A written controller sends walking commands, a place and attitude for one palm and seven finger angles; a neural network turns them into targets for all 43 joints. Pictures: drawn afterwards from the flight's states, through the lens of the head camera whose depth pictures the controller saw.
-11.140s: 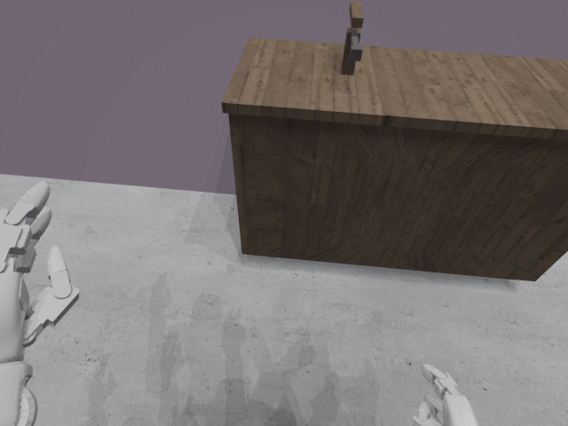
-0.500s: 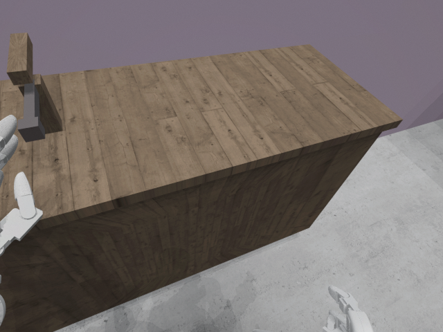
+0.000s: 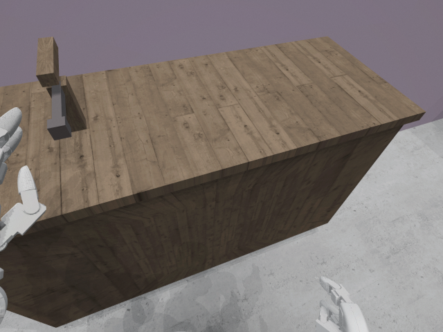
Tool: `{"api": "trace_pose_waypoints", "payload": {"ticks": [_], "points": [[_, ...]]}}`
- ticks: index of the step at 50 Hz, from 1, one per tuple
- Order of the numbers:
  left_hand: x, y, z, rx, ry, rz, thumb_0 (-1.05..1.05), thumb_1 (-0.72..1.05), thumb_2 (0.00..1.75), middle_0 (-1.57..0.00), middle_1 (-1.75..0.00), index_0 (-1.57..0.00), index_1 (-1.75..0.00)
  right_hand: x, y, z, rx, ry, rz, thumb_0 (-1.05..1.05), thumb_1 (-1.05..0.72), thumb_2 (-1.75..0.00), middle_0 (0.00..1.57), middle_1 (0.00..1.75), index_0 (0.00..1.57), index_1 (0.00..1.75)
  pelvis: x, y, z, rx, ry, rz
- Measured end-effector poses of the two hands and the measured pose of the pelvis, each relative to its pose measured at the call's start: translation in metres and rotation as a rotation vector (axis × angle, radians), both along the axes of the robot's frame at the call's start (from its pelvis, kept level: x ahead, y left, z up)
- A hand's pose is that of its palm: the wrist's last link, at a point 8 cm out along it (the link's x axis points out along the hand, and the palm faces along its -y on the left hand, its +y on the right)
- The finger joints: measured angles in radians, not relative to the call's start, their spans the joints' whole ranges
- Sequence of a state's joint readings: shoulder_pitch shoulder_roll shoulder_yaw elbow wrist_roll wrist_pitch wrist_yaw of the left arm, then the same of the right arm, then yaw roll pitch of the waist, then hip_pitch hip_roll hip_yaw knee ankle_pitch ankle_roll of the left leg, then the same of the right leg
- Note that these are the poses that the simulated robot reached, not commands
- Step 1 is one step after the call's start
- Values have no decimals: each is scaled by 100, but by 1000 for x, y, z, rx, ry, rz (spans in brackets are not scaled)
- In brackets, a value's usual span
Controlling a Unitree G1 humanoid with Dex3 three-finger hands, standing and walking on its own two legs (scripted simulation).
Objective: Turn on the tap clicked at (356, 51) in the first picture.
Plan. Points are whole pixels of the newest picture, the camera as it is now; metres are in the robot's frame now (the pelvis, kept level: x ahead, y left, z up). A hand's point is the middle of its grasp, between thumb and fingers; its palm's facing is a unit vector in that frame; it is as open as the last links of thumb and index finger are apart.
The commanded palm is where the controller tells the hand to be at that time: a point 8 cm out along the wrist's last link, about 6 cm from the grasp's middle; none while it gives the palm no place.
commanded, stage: look again from close up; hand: left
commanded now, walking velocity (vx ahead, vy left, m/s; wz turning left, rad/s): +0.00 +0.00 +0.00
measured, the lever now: (59, 128) +0.41 +0.31 +0.14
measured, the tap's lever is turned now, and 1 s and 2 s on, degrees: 0 0 0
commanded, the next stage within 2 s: turn the palm inward beside the body in 0.36 s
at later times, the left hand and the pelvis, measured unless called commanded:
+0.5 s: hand (12, 198) +0.23 +0.26 +0.20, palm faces +0.45 -0.83 -0.34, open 7.4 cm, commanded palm +0.15 +0.28 +0.19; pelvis -0.01 +0.00 +0.01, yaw +0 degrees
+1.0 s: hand (40, 226) +0.20 +0.22 +0.19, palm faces +0.55 -0.81 -0.22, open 7.4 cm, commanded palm +0.15 +0.26 +0.19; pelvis -0.01 -0.03 +0.00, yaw +1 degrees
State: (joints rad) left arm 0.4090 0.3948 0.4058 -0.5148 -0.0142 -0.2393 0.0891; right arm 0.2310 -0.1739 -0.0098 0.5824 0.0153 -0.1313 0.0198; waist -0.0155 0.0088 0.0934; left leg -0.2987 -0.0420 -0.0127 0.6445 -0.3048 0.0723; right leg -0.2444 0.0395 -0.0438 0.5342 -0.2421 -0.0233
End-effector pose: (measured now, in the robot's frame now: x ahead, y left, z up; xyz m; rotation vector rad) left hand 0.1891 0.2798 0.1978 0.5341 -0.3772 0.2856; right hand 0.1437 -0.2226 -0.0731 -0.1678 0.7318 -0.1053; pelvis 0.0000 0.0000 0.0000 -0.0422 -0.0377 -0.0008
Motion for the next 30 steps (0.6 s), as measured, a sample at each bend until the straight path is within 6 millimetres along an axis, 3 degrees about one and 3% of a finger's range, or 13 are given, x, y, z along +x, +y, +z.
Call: {"api": "trace_pose_waypoints", "payload": {"ticks": [2, 5, 7, 13, 17, 23, 26, 28, 30], "points": [[3, 12, 22, 129, -59, 6, 1, 89, 89, -21, -30, -21, -30, 1, 5, -1, -24, 16, 56, 1, -90, -90, 21, 30, 20, 30, -3, -2, 2, -7, 7, 10], [7, 35, 35, 87, -117, 73, 1, 89, 89, -21, -30, -21, -30, 4, 10, 2, -6, 9, 85, 1, -90, -90, 21, 30, 20, 30, -3, -2, 7, 23, 20, -17], [6, 34, 28, 25, -79, 100, 1, 89, 89, -21, -30, -21, -30, 7, 10, 5, 15, -29, 79, 1, -90, -90, 21, 30, 20, 30, -2, 1, 9, 30, 25, -25], [-9, 3, -20, -118, 102, 39, 1, 90, 89, -20, -30, -20, -30, 12, 4, 15, -1, -73, 40, 1, -90, -90, 21, 30, 20, 30, -3, 4, 11, 27, 20, -29], [-16, 3, -30, -170, 89, 40, 1, 89, 89, -21, -30, -21, -30, 15, -1, 27, -67, -77, 48, 1, -90, -90, 21, 30, 20, 30, -4, 1, 12, 19, 11, -22], [-13, 16, -12, -176, -50, 65, 1, 89, 89, -21, -30, -21, -30, 24, 0, 42, -114, -108, 75, 1, -90, -90, 21, 30, 20, 30, -4, 1, 14, 11, 11, -20], [5, 32, 19, -48, -132, 59, 1, 89, 89, -21, -30, -21, -30, 26, 10, 40, -132, -101, 153, 1, -90, -90, 20, 30, 20, 30, -7, 2, 12, 11, 3, 6], [15, 42, 33, -139, -147, 65, 1, 89, 89, -21, -30, -21, -30, 25, 14, 35, -113, -90, 174, 1, -90, -90, 20, 30, 20, 30, -6, 3, 12, 23, -6, -4], [19, 41, 34, -226, -111, 59, 1, 89, 89, -20, -30, -21, -30, 24, 16, 29, -77, -93, 159, 1, -90, -90, 21, 30, 20, 30, -4, 6, 13, 25, -16, -20]]}}
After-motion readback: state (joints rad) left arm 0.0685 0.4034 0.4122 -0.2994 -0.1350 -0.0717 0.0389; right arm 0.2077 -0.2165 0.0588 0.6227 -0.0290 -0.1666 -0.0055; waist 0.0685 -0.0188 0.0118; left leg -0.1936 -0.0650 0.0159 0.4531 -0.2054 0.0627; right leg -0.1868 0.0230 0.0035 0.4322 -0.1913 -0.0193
